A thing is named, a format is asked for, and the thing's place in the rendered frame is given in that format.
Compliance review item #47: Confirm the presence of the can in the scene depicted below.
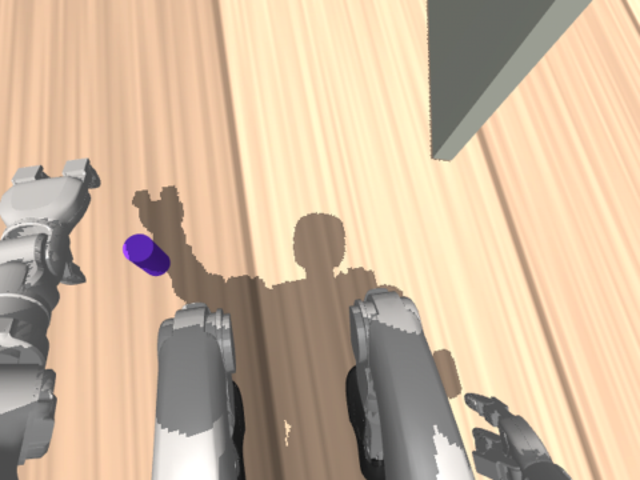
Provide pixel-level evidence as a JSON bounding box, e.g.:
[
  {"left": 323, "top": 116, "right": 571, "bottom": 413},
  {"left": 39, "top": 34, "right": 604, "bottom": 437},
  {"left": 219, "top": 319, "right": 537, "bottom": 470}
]
[{"left": 123, "top": 234, "right": 170, "bottom": 276}]

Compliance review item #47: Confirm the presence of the left robot arm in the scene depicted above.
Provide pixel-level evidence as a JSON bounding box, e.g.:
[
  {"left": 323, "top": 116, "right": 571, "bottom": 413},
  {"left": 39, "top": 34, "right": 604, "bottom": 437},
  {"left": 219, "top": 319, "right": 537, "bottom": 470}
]
[{"left": 0, "top": 219, "right": 70, "bottom": 480}]

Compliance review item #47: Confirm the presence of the left robot hand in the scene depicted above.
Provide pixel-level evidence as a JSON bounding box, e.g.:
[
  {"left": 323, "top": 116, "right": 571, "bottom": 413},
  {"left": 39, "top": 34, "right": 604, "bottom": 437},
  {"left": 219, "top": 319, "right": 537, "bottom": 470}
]
[{"left": 0, "top": 158, "right": 101, "bottom": 285}]

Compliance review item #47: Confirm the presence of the right robot hand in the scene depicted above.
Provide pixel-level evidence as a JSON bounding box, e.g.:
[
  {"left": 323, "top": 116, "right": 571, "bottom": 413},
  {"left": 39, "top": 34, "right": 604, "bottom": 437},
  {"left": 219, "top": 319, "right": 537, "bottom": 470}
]
[{"left": 464, "top": 393, "right": 553, "bottom": 480}]

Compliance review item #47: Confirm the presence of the right robot arm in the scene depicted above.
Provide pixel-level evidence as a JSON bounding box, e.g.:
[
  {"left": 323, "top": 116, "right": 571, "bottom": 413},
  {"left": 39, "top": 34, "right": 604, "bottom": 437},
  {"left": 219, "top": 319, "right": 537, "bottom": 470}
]
[{"left": 522, "top": 462, "right": 572, "bottom": 480}]

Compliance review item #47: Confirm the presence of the right robot foot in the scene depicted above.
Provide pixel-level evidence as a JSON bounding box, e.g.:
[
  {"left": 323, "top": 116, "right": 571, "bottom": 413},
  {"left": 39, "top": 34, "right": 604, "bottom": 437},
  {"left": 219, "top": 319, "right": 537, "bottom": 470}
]
[{"left": 346, "top": 366, "right": 386, "bottom": 480}]

